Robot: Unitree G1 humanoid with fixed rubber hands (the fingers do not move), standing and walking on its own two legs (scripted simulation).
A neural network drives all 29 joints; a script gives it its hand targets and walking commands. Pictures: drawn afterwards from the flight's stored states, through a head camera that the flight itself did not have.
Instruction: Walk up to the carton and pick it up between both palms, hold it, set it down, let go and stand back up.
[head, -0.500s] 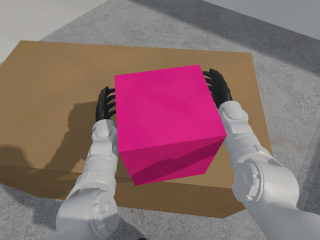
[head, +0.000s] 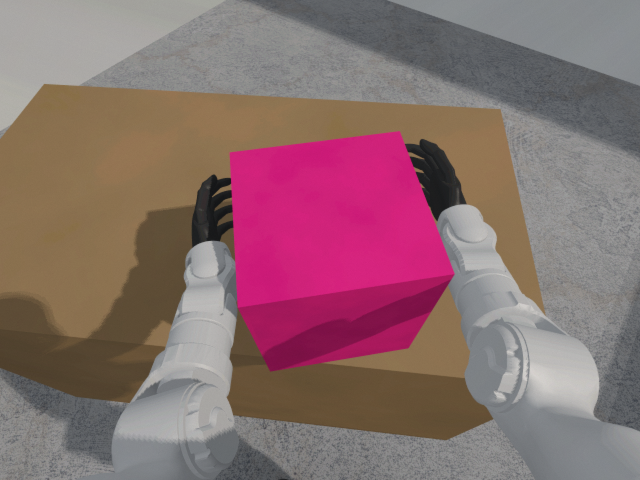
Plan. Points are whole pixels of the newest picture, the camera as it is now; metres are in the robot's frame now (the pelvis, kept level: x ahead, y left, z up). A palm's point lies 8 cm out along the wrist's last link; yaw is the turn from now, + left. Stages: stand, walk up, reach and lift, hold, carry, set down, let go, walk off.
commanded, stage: reach and lift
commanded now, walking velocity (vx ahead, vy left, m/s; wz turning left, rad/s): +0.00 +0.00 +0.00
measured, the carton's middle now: (329, 261) +0.39 +0.04 +0.00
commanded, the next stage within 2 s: none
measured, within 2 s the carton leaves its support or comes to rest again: leaves its support in 0.08 s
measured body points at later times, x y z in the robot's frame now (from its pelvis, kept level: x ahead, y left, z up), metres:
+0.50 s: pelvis -0.01 +0.01 +0.00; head +0.04 +0.00 +0.45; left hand +0.38 +0.20 +0.06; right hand +0.45 -0.10 +0.08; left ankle +0.00 +0.13 -0.74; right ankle -0.01 -0.08 -0.74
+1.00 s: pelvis -0.03 +0.01 +0.01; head -0.05 +0.01 +0.46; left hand +0.34 +0.22 +0.11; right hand +0.41 -0.08 +0.13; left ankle +0.00 +0.13 -0.74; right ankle -0.01 -0.08 -0.74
